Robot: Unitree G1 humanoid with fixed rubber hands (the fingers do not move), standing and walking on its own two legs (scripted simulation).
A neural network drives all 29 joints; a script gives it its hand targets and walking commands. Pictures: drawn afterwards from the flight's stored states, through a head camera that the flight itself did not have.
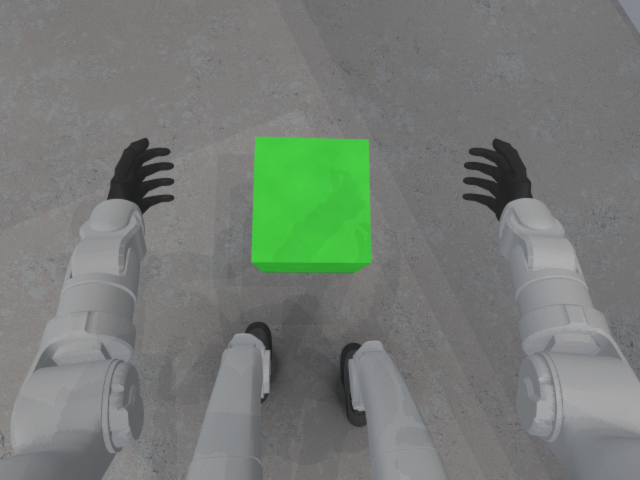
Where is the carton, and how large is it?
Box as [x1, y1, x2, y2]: [251, 137, 370, 272]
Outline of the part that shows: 255,137 251,261 259,269 266,272 354,272 370,263 368,140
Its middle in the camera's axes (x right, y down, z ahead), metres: -0.03 -0.06 +0.95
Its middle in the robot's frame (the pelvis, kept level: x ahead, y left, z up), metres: +0.52 +0.00 -0.55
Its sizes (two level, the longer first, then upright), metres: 0.276 0.251 0.259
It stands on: the floor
